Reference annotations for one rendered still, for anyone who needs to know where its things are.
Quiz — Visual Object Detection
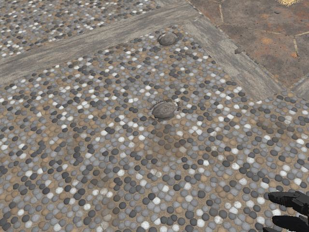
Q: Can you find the robot right hand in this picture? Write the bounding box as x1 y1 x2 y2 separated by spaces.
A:
263 190 309 232

